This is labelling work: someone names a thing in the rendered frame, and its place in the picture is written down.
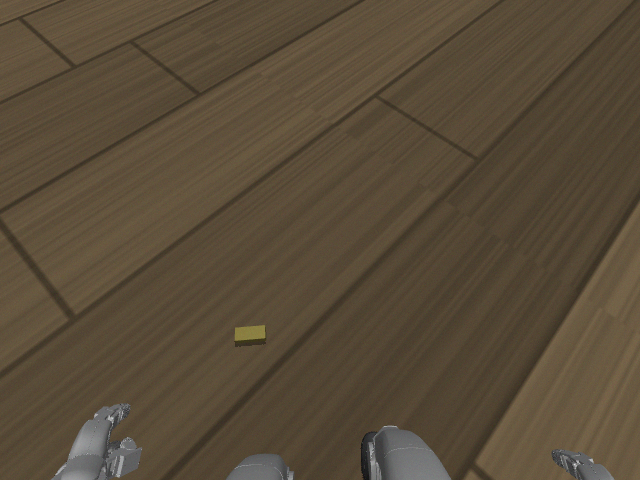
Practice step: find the left robot arm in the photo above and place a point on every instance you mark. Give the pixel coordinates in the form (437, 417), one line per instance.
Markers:
(83, 467)

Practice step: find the small box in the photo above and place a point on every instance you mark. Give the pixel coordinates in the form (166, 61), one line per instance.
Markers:
(250, 334)

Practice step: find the right robot foot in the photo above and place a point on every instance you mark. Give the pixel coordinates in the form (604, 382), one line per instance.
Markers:
(364, 461)

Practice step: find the right robot hand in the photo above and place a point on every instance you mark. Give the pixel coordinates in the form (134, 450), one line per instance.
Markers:
(580, 466)

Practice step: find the left robot hand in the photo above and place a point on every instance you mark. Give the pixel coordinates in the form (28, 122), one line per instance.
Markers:
(122, 457)

